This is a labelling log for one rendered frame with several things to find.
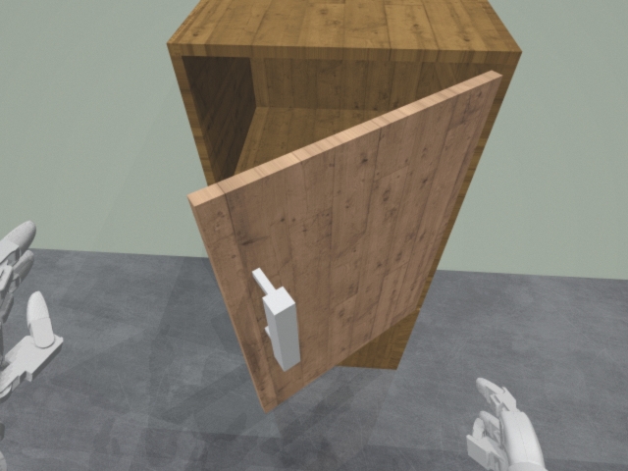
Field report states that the cupboard door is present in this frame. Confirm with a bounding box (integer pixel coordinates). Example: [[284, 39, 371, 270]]
[[187, 71, 502, 413]]

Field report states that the handle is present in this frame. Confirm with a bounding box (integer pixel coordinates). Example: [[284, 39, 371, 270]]
[[252, 268, 300, 372]]

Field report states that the robot right hand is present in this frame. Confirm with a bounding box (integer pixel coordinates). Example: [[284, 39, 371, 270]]
[[466, 378, 546, 471]]

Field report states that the robot left hand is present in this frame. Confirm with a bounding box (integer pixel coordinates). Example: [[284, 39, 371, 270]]
[[0, 221, 63, 404]]

